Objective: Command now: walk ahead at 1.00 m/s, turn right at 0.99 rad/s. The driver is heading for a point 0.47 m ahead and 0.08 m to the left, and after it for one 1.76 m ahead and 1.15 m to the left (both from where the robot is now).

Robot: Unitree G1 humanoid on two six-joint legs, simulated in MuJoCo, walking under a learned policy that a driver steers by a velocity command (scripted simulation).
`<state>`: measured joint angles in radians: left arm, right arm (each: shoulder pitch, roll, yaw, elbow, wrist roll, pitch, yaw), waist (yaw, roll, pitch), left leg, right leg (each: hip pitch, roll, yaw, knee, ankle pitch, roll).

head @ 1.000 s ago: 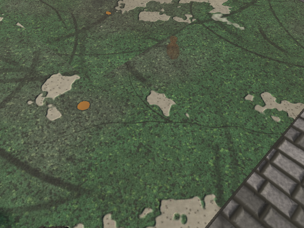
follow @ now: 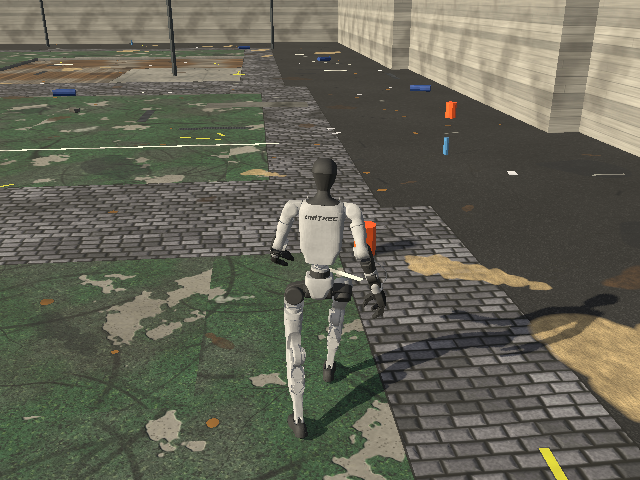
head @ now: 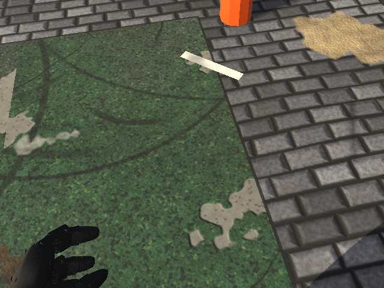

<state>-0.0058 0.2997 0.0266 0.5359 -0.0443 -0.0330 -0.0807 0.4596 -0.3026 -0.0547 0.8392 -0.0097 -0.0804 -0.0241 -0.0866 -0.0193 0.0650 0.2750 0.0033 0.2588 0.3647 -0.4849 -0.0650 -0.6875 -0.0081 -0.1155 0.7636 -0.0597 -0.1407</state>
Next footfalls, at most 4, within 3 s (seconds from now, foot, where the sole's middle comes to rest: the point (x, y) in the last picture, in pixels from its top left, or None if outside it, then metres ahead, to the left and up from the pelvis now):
0.02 right None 0.22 -0.04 -0.74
0.46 left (172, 222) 0.68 0.07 -0.74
0.94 right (209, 182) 0.84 -0.08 -0.74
1.40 left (175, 246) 0.59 0.06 -0.74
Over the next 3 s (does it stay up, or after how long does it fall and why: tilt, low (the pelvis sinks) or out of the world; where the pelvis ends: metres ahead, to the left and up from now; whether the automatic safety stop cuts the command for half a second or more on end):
stays up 1.16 0.23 0.02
